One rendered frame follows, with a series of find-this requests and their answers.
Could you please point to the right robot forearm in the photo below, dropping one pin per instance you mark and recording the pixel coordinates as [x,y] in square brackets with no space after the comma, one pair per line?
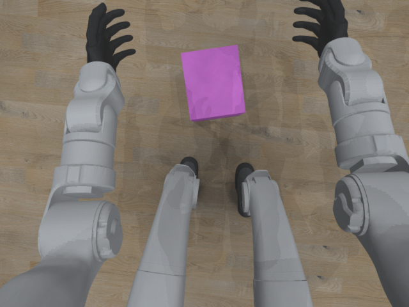
[366,141]

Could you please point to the robot right shin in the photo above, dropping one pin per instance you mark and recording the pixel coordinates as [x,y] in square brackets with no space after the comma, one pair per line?
[261,173]

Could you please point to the carton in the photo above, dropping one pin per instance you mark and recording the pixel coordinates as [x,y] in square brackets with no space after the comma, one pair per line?
[213,83]

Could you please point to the robot left hand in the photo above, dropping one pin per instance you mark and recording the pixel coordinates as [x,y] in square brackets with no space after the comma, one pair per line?
[98,46]

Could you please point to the robot right hand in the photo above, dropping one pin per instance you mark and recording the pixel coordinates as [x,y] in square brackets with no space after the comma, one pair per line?
[332,25]

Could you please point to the robot left upper arm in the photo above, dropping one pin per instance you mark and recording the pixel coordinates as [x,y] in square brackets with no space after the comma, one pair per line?
[76,238]

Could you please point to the left robot forearm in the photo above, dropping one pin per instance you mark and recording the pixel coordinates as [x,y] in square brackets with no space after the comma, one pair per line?
[89,139]

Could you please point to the robot shin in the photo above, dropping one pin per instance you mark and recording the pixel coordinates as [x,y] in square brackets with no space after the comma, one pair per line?
[179,167]
[261,173]

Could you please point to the robot right upper arm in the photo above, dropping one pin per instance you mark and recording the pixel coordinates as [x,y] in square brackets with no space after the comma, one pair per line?
[375,208]

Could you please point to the robot left shin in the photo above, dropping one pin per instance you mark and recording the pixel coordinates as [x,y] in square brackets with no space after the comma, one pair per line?
[179,167]

